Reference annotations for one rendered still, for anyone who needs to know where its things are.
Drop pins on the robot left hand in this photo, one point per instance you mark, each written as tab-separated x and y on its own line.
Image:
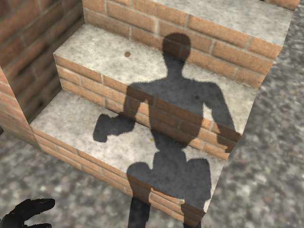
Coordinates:
26	210

